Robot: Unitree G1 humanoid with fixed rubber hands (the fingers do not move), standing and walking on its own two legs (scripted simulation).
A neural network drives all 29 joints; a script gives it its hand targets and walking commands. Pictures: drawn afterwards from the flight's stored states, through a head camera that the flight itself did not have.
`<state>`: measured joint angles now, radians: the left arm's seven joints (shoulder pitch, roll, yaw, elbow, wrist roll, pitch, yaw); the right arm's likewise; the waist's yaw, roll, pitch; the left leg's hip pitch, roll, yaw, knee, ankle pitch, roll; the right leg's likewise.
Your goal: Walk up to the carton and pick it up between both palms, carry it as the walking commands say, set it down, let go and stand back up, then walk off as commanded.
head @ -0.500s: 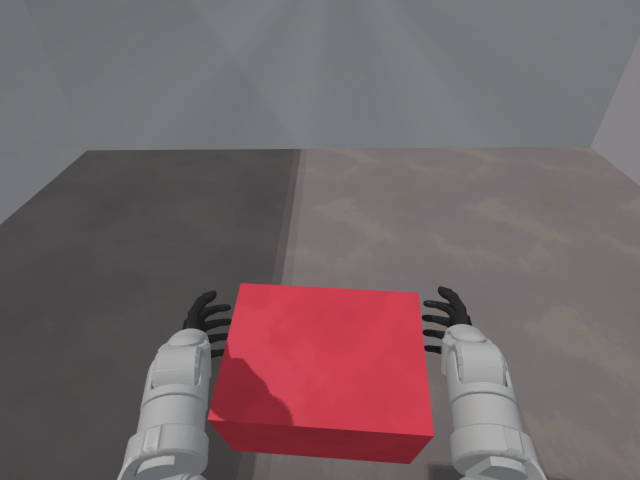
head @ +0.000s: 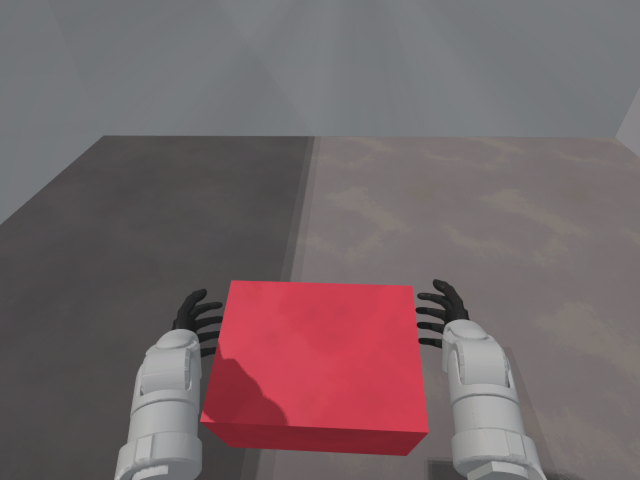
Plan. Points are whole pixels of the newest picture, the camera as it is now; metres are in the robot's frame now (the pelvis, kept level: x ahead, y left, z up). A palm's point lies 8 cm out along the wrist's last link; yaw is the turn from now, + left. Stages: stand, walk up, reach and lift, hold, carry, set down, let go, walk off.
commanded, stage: reach and lift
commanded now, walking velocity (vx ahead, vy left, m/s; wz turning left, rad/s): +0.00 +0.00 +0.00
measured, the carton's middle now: (319, 368) +0.31 +0.01 -0.05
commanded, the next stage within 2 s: hold in 0.86 s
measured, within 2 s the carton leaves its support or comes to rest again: neither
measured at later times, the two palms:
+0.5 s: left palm (187, 345) +0.29 +0.18 +0.05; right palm (456, 333) +0.28 -0.17 +0.05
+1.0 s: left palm (188, 345) +0.29 +0.18 +0.05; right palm (459, 332) +0.28 -0.18 +0.05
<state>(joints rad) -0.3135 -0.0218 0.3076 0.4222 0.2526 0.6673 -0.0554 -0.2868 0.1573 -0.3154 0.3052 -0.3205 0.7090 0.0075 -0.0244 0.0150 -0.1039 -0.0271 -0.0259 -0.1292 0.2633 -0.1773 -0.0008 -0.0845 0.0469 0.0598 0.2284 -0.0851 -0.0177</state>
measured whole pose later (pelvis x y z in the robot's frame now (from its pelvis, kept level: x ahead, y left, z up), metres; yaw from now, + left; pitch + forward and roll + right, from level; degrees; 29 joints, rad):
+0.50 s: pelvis +0.00 +0.01 +0.00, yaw +0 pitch -3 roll +0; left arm -0.29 -0.06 0.30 0.41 0.25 0.67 -0.01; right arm -0.28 0.15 -0.33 0.34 -0.32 0.68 -0.01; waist -0.02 0.02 -0.14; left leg -0.03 -0.03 -0.12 0.26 -0.18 0.01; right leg -0.09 0.04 0.07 0.23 -0.09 -0.01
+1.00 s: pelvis +0.01 +0.00 +0.00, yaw +0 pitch -2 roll +0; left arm -0.25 -0.06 0.30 0.36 0.25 0.68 -0.04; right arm -0.25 0.14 -0.31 0.28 -0.33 0.70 0.05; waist -0.02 0.02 -0.14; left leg -0.03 -0.03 -0.12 0.24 -0.17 0.00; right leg -0.09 0.05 0.07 0.22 -0.09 -0.02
